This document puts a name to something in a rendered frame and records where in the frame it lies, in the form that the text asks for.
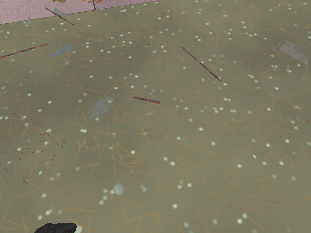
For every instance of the robot left hand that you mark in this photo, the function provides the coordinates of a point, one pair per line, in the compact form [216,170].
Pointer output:
[65,227]

